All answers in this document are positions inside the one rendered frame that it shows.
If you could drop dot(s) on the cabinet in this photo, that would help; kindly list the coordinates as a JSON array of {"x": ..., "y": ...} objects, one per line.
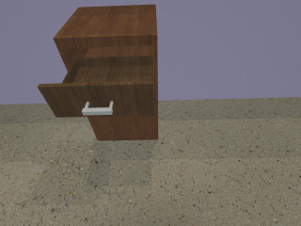
[{"x": 114, "y": 31}]

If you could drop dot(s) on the handle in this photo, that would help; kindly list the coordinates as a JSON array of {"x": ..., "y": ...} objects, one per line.
[{"x": 93, "y": 111}]

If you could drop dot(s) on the drawer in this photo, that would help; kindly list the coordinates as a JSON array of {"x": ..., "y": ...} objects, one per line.
[{"x": 127, "y": 81}]

